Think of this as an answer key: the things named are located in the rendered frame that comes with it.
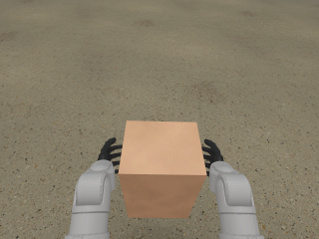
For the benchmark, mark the left robot hand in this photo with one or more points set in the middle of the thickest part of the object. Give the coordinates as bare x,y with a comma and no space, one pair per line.
107,149

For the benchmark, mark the left robot forearm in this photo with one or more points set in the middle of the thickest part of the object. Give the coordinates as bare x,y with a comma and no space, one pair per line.
92,202

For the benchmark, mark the carton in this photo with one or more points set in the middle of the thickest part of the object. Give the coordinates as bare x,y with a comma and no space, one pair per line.
162,168

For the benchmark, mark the right robot forearm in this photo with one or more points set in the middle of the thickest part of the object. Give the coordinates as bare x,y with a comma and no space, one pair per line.
235,203

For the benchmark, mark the right robot hand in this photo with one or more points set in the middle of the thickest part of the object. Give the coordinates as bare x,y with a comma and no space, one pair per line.
214,152

